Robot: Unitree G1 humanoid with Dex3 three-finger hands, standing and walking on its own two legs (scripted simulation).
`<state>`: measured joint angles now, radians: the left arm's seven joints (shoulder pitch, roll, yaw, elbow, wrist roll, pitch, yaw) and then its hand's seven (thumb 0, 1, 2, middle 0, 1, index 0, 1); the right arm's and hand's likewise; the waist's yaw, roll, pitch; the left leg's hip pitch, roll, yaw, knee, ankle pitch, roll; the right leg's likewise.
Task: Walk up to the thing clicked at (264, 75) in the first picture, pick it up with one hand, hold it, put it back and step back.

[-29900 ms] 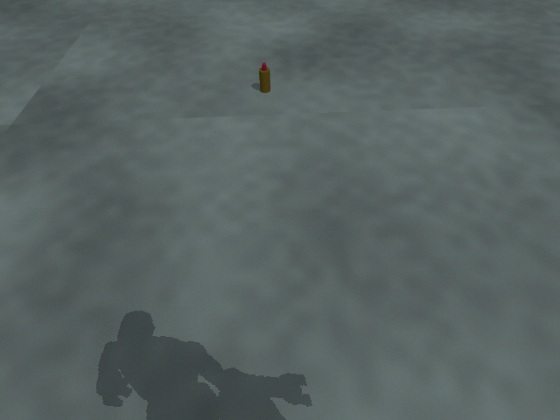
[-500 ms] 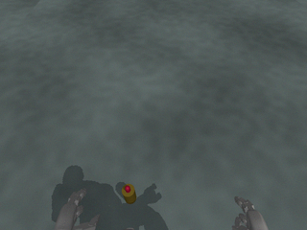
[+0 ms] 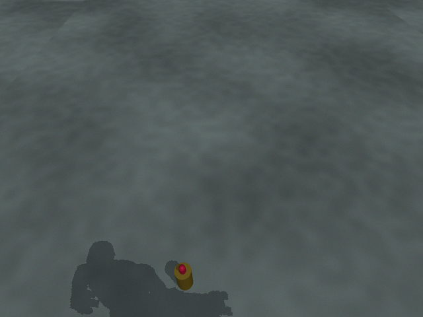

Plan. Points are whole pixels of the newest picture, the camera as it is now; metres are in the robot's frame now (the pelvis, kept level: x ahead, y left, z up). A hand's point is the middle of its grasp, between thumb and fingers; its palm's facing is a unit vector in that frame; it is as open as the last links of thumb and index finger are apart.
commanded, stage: stand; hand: left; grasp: from the side
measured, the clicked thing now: (183, 274) +0.42 +0.15 -0.68
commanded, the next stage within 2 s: step back in 1.62 s
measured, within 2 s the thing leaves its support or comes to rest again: neither
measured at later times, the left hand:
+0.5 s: hand out of the picture +0.04 +0.24 -0.15, palm faces -0.01 -0.94 -0.34, open 7.4 cm
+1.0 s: hand out of the picture +0.08 +0.23 -0.15, palm faces -0.03 -0.94 -0.34, open 7.4 cm
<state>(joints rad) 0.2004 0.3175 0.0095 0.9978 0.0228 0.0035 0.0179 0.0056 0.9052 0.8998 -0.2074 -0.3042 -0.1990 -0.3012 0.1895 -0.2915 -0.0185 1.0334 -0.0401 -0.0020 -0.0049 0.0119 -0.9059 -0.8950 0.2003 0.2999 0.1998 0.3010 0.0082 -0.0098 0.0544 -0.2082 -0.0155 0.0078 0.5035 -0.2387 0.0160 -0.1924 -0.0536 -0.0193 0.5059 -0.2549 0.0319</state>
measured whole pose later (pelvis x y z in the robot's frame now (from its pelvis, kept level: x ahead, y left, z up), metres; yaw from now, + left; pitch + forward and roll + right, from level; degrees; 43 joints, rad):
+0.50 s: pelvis -0.01 -0.01 +0.01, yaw +0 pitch -4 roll +0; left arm 0.16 0.32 0.00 1.15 0.02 -0.01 0.01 0.00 0.91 0.90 -0.21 -0.30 -0.20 -0.30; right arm 0.14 -0.32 -0.02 1.14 -0.02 0.00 0.00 0.01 -0.91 -0.89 0.20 0.30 0.20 0.30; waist 0.01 0.01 0.06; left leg -0.14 -0.01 0.00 0.36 -0.16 0.00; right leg -0.13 -0.05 -0.02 0.38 -0.18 0.03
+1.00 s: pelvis +0.01 -0.02 +0.01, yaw -1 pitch -3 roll +0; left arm 0.11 0.32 0.00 1.16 0.01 -0.01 0.00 0.00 0.91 0.90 -0.21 -0.30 -0.20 -0.30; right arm 0.12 -0.33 -0.01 1.16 -0.02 -0.01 0.00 0.01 -0.91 -0.89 0.20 0.30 0.20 0.30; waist -0.01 0.01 0.07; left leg -0.12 0.00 0.01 0.32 -0.16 -0.01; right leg -0.12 -0.03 -0.02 0.36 -0.19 0.01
